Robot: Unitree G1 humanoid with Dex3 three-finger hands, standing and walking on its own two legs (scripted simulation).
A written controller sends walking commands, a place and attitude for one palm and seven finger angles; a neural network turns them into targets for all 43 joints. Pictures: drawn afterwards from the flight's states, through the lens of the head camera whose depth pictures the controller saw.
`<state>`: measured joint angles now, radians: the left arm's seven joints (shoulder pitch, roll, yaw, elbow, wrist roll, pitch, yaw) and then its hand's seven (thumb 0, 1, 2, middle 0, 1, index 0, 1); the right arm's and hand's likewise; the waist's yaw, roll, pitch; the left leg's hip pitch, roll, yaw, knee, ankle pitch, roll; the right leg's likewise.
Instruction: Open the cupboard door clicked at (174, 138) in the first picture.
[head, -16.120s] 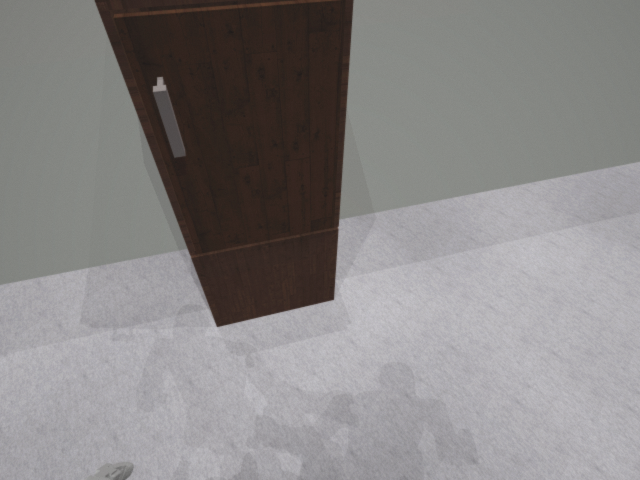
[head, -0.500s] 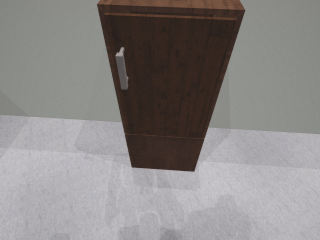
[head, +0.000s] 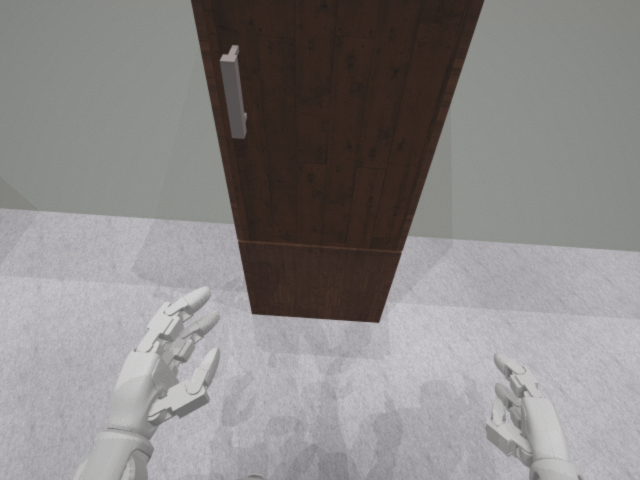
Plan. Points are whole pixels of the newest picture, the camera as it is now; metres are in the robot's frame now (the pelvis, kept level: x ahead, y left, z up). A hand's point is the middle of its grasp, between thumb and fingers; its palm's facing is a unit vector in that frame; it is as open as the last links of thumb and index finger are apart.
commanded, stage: raise the hand with hooked fingers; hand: left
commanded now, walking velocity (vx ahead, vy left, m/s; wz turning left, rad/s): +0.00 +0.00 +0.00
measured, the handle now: (236, 93) +0.67 +0.18 +0.13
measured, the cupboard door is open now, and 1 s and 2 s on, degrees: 0 0 0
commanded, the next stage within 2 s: move the hooked fingers beside the handle in 1.72 s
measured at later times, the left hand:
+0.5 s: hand (114, 370) +0.22 +0.23 +0.07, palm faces +0.02 -1.00 -0.03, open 11.3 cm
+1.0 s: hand (44, 315) +0.25 +0.29 +0.12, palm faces +0.02 -1.00 -0.07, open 13.8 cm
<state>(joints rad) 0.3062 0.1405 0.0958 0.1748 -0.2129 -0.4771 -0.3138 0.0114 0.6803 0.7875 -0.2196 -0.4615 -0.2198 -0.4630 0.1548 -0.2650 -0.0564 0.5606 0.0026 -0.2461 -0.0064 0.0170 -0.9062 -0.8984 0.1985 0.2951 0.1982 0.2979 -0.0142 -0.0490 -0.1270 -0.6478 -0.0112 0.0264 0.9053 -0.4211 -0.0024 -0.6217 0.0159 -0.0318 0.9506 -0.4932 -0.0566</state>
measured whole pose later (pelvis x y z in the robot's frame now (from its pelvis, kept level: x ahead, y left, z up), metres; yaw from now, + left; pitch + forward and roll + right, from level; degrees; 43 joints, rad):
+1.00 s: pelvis -0.01 +0.04 +0.02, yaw +2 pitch +4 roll -2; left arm 0.05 0.39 0.34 0.20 -0.34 -0.15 -0.43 -0.01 -0.45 0.32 -0.30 -1.17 -0.30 -1.17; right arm 0.23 -0.26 0.06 0.56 0.05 -0.24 -0.08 0.02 -0.90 -0.90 0.20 0.30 0.20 0.30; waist 0.02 0.04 -0.06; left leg -0.51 -0.02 -0.01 0.79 -0.36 0.04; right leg -0.42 0.02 -0.07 0.73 -0.38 -0.01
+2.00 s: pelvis -0.02 +0.01 +0.03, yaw +2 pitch +3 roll -2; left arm -0.23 0.44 0.40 0.50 -0.33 -0.15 -0.52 -0.01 -0.50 0.30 -0.31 -1.20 -0.30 -1.20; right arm 0.25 -0.28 0.06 0.61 0.06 -0.21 -0.11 0.02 -0.90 -0.90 0.20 0.30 0.20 0.30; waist 0.02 0.04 -0.02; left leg -0.46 0.00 -0.03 0.72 -0.32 0.02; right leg -0.38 0.03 -0.08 0.68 -0.35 -0.04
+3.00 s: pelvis +0.00 +0.04 +0.01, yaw -1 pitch +18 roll -3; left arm -1.07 0.71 0.42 1.32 -0.08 -0.26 -0.40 -0.01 -0.50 0.30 -0.30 -1.20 -0.30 -1.20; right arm 0.42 -0.30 0.05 0.66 0.01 -0.02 -0.05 0.01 -0.90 -0.90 0.20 0.30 0.20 0.30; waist -0.19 0.02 -0.05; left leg -0.79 0.01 0.00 0.85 -0.37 0.04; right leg -0.71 0.05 -0.05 0.77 -0.37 -0.01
